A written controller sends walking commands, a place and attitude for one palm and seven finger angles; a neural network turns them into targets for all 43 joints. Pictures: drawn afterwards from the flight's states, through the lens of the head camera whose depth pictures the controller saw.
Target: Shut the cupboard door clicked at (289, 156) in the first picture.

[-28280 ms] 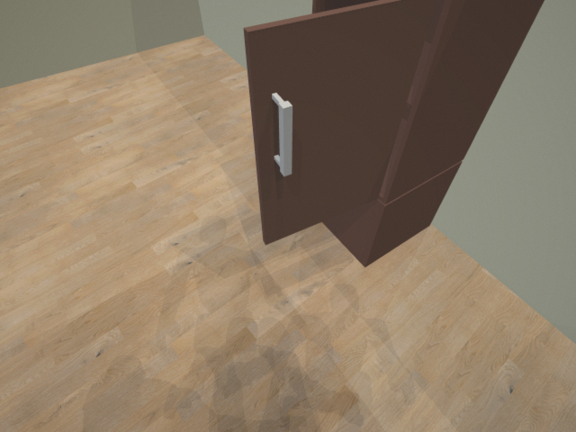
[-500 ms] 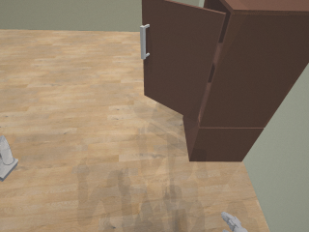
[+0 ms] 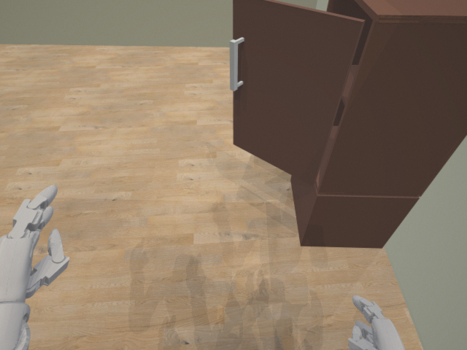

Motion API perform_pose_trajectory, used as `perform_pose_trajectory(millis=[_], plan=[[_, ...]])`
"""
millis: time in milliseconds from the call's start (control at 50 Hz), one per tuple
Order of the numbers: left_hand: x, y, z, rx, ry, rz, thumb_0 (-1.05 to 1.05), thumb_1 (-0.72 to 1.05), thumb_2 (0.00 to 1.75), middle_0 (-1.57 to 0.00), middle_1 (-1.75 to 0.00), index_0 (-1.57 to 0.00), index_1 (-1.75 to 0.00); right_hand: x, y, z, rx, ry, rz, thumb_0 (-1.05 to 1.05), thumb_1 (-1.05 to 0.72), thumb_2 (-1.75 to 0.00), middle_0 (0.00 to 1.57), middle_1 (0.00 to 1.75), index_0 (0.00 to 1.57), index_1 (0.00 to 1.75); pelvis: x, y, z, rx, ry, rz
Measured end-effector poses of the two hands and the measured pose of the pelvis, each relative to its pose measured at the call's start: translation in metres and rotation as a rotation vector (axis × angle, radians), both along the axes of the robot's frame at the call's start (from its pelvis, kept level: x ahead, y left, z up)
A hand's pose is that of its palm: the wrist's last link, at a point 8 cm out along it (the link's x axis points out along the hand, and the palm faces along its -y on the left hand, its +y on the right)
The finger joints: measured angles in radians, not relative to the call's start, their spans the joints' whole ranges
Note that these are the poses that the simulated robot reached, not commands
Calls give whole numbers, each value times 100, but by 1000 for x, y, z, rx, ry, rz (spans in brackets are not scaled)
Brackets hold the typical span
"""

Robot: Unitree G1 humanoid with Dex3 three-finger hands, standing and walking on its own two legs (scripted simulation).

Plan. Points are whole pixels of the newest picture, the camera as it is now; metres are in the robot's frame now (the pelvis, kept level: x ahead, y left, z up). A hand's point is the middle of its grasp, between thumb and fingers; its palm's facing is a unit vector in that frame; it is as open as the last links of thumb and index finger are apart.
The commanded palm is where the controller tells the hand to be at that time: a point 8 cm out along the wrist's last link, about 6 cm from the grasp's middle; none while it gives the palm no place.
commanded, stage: let the arm hang, fingers relaxed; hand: left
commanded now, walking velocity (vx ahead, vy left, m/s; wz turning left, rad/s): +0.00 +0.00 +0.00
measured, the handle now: (237, 64) +0.98 +0.06 +0.05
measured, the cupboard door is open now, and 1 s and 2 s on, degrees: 52 52 52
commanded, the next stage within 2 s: look to check the result in 1.04 s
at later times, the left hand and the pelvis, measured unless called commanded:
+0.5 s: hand out of the picture -0.06 +0.23 -0.16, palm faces +0.01 -0.96 -0.26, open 7.3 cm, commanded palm none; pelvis -0.02 +0.01 +0.01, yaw +0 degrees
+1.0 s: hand out of the picture +0.09 +0.24 -0.14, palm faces -0.01 -0.95 -0.31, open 7.4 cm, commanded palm none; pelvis -0.01 +0.00 +0.01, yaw +0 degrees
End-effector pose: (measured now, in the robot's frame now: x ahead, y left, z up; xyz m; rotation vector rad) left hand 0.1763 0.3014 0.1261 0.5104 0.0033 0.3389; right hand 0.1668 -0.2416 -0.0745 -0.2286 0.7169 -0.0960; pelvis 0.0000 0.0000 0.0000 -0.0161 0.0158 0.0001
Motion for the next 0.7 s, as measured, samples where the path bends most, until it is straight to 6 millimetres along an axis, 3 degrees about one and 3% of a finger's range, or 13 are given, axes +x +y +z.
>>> perform_pose_trajectory(millis=[60, 140, 180, 240, 360, 460, 560, 700], plan=[[-3, 0, -89, -122, 379, 18, 0, 90, 90, -20, -30, -20, -30, -11, -3, -21, 3, 88, 26, 1, -90, -90, 20, 30, 20, 30, -9, 7, -4, 8, -1, 1], [-52, -26, -194, -273, 827, 32, 0, 90, 90, -20, -30, -20, -30, -48, -9, -35, -7, 208, -16, 1, -90, -90, 20, 30, 20, 30, -18, 10, -5, 20, -14, -8], [-86, -44, -229, -348, 995, 38, 1, 91, 90, -20, -30, -20, -30, -75, -12, -39, -21, 289, -42, 1, -90, -90, 20, 30, 20, 30, -21, 10, -4, 23, -22, -9], [-137, -70, -261, -455, 1182, 61, 1, 91, 90, -20, -30, -20, -30, -119, -14, -43, -42, 434, -81, 1, -90, -90, 20, 30, 20, 30, -24, 9, -1, 19, -27, -11], [-208, -56, -270, -504, 1349, 209, 0, 97, 89, -21, -30, -21, -30, -194, -10, -46, -48, 682, -142, 1, -90, -90, 20, 30, 20, 30, -24, 8, 4, 9, -29, -1], [-237, -37, -261, -473, 1414, 292, 0, 94, 89, -21, -30, -21, -30, -218, -5, -51, -23, 746, -176, 1, -90, -90, 20, 30, 20, 30, -22, 10, 7, 7, -35, -2], [-231, -18, -251, -423, 1394, 325, 0, 92, 90, -20, -30, -20, -30, -209, -2, -57, -2, 712, -180, 1, -90, -90, 20, 30, 20, 30, -21, 12, 7, 10, -43, -8], [-181, -7, -242, -378, 1265, 288, 0, 91, 90, -20, -30, -20, -30, -168, -8, -58, 3, 594, -156, 1, -90, -90, 20, 30, 20, 30, -18, 11, 8, 15, -50, -10]])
